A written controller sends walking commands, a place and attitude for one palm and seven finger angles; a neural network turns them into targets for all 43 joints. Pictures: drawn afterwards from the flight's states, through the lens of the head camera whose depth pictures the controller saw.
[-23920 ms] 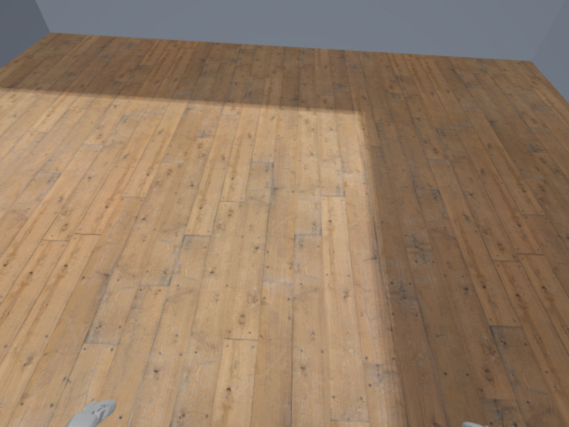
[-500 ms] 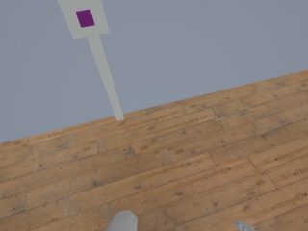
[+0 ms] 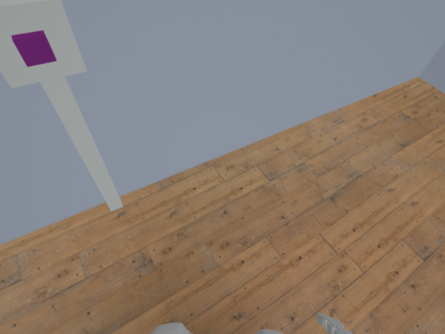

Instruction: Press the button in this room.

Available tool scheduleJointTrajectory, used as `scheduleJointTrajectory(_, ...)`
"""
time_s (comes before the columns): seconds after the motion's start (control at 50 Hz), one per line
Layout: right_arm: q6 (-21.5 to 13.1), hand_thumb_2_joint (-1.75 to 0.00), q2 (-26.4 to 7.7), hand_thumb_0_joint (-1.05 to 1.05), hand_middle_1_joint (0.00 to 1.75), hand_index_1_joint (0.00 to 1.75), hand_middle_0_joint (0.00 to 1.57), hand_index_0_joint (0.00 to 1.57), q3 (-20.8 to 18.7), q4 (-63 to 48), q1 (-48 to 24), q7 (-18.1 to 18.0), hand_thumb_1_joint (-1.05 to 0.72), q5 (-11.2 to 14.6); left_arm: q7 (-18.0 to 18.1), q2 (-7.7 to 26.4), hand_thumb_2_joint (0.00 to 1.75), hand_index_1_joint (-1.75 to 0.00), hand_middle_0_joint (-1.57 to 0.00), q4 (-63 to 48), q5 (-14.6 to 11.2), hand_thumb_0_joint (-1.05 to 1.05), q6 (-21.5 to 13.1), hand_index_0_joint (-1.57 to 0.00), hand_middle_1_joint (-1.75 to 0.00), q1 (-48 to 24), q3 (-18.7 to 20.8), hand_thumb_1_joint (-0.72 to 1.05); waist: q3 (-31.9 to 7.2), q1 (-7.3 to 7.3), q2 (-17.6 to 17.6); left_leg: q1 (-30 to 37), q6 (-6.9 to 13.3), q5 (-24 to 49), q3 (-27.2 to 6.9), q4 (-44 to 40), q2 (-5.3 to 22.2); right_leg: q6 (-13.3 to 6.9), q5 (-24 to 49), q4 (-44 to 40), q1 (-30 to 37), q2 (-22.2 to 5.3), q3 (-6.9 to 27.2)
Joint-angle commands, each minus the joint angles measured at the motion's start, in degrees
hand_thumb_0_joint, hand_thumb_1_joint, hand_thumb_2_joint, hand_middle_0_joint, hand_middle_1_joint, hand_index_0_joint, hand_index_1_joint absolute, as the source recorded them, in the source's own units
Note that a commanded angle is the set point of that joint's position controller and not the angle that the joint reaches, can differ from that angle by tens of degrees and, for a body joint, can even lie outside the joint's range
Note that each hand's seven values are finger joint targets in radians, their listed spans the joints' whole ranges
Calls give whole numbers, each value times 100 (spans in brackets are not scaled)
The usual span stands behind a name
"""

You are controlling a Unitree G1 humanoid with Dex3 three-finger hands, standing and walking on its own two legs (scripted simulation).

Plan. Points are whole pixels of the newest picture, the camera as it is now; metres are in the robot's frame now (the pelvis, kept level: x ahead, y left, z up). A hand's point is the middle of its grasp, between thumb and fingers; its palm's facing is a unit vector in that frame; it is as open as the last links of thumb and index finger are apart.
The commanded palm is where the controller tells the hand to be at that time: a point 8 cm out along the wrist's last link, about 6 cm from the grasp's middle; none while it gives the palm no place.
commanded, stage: walk to a spot facing it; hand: left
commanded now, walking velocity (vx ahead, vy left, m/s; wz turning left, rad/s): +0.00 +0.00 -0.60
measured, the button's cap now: (34, 48) +0.64 +0.52 +0.10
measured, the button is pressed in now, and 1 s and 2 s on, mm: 0 0 0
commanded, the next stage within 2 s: turn to face it in 0.50 s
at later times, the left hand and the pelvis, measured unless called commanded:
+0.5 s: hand (188, 262) +0.27 +0.10 -0.16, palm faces -0.36 -0.91 -0.19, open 7.4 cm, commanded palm none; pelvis +0.07 -0.02 -0.01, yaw -18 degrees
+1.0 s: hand (158, 296) +0.20 +0.15 -0.18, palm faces -0.18 -0.96 -0.19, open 7.3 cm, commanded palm none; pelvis +0.09 -0.01 +0.00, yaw -14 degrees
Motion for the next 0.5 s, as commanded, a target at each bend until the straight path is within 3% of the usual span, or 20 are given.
scheduleJointTrajectory(0.0,-87,-90,-796,0,30,30,20,20,-235,72,774,-140,-90,2,-150,35,90,-30,-20,-518,45,0,73,-20,-30,234,54,90,-494,-68,861,574,269,2789,-930,-1770,1580,167,695,437,-790,-536,-100)
scheduleJointTrajectory(0.04,-75,-90,-803,0,30,30,20,20,-260,99,832,-153,-90,28,-146,40,90,-30,-20,-593,43,0,182,-20,-30,110,76,90,-607,-59,881,650,240,2904,-608,-1795,1532,237,995,439,-932,-576,-104)
scheduleJointTrajectory(0.1,-29,-90,-789,0,30,30,20,20,-287,97,873,-162,-90,29,-152,61,90,-30,-20,-803,67,0,303,-20,-30,-275,110,90,-458,-77,855,694,208,2805,-369,-1846,1543,337,1347,319,-1276,-652,-83)
scheduleJointTrajectory(0.22,36,-90,-995,0,30,30,20,20,-375,252,1431,-162,-90,1,-167,171,90,-30,-20,-1179,73,0,363,-20,-30,-1240,61,90,-477,-368,742,1592,376,3195,-227,-1621,1715,429,1219,-594,-1672,-695,-279)
scheduleJointTrajectory(0.36,182,-90,-1139,0,30,30,20,20,-502,374,1762,-113,-90,-50,-151,179,90,-30,-20,-1454,53,0,275,-20,-30,-1873,-7,90,-431,-671,1155,1911,343,3722,286,-1111,1896,247,473,-2403,-969,-525,-783)
scheduleJointTrajectory(0.4,206,-90,-1221,0,30,30,20,20,-537,335,1720,-101,-90,-45,-136,192,90,-30,-20,-1455,47,0,214,-20,-30,-1730,14,90,-578,-614,1308,1929,255,4126,394,-831,1958,123,282,-2868,-568,-400,-862)
scheduleJointTrajectory(0.42,209,-90,-1253,0,30,30,20,20,-549,310,1686,-88,-90,-29,-122,250,90,-30,-20,-1417,40,0,171,-20,-30,-1536,37,90,-714,-511,1265,1936,150,4419,500,-557,1944,44,416,-3223,-252,-302,-903)
scheduleJointTrajectory(0.44,213,-90,-1300,0,30,30,20,20,-564,264,1652,-73,-90,0,-104,353,90,-30,-20,-1339,35,0,105,-20,-30,-1160,64,90,-937,-316,1136,1884,-25,4567,664,9,1880,-23,868,-3832,274,-233,-915)
scheduleJointTrajectory(0.46,227,-90,-1285,0,30,30,20,20,-562,172,1625,-32,-90,52,-65,627,90,-30,-20,-1179,52,0,17,-20,-30,-585,120,90,-1226,-15,683,1151,-291,4006,775,1062,1819,-194,1972,-4550,1418,-424,-617)
scheduleJointTrajectory(0.48,277,-90,-907,0,30,30,20,20,-461,-121,1463,0,-90,87,14,1294,90,-30,-20,-1011,89,0,-72,-20,-30,3,246,90,-1570,246,-1047,-850,-659,252,800,2593,945,-790,4889,-4638,3008,-1855,1537)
